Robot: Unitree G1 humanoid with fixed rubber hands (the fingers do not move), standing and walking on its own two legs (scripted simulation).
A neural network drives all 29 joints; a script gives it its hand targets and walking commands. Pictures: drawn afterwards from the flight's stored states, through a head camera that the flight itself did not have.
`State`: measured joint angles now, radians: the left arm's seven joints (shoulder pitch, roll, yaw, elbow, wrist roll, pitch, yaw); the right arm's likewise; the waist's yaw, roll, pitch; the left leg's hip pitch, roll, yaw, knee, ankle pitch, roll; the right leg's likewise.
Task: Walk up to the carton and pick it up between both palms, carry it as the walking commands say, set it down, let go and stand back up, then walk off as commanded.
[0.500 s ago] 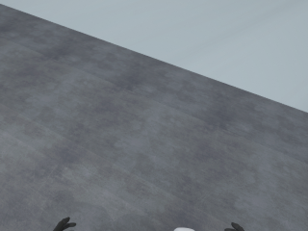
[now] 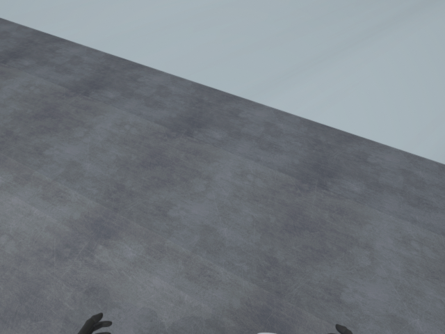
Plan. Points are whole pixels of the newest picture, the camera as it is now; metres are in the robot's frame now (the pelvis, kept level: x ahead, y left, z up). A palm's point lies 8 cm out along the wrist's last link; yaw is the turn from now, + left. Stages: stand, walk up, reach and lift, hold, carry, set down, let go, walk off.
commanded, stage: stand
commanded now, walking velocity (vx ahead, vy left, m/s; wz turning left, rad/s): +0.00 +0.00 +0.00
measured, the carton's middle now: out of the picture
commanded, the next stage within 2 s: walk off in 0.80 s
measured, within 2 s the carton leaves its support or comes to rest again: neither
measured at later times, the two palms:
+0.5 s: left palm out of the picture +0.07 +0.25 -0.11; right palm out of the picture +0.03 -0.26 -0.13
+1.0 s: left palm out of the picture +0.09 +0.25 -0.12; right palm out of the picture +0.04 -0.25 -0.13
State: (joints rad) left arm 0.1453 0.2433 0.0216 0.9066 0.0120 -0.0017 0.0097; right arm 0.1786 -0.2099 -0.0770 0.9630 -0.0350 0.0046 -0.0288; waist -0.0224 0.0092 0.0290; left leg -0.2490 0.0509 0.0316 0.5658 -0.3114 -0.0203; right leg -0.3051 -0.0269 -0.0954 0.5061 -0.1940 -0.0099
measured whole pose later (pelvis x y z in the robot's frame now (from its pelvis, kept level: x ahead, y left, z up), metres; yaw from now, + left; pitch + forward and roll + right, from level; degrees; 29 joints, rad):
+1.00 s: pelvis -0.01 +0.00 +0.00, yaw +0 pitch -1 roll -1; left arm 0.15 0.24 0.02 0.93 0.01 0.02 0.00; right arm 0.21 -0.21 -0.08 0.98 -0.03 0.02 0.00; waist -0.02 0.02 0.03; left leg -0.25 0.05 0.03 0.56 -0.29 -0.02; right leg -0.30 -0.02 -0.09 0.48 -0.17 -0.01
